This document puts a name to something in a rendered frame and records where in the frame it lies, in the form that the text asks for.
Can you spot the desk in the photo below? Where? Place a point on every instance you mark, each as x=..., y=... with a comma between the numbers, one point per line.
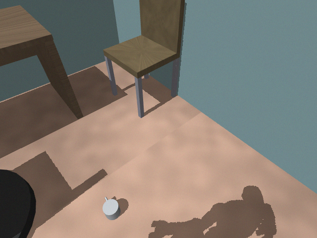
x=21, y=37

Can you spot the mug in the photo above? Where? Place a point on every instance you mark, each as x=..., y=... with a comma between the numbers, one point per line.
x=111, y=209

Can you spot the chair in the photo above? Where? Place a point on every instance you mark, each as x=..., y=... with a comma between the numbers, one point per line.
x=158, y=44

